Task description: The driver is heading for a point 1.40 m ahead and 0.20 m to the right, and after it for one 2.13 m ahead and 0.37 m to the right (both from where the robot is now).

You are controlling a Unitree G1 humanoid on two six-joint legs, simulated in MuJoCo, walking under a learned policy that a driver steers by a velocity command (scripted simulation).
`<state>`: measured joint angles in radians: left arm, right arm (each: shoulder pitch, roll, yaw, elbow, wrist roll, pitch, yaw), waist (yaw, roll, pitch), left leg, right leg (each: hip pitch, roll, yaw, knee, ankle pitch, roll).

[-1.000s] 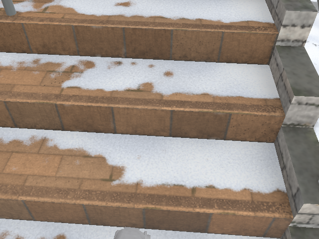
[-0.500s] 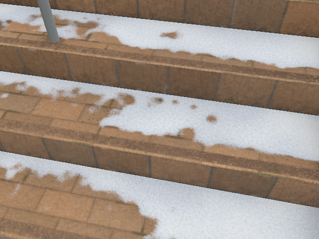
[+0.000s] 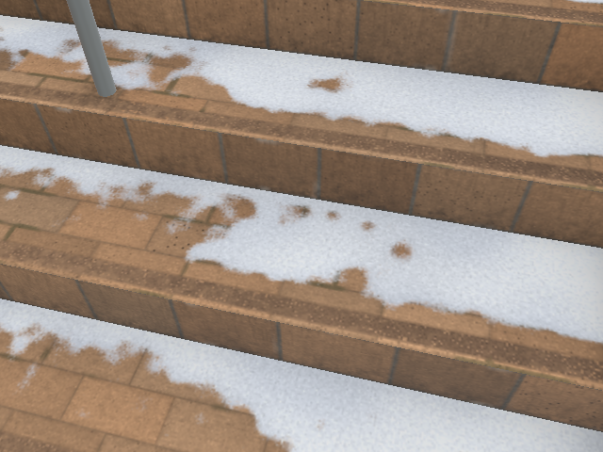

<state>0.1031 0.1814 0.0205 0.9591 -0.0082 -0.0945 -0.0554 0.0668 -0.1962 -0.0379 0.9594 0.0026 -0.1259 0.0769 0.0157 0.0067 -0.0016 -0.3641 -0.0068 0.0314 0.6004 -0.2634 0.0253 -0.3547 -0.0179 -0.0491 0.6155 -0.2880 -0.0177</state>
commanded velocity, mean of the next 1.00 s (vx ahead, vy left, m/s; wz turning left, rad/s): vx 0.16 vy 0.00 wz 0.01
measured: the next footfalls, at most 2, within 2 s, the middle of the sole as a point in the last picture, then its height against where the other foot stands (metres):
right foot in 1.16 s outside the picture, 0.15 m higher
left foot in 1.76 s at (230, 255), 0.15 m higher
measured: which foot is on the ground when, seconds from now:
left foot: down 0.00-1.00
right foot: down 0.00-0.76, up 0.78-1.00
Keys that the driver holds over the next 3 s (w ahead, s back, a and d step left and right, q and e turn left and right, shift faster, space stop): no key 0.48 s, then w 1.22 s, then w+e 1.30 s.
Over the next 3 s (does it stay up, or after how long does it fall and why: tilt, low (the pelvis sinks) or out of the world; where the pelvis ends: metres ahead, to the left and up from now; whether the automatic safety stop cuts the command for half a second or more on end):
stays up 1.34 0.04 0.58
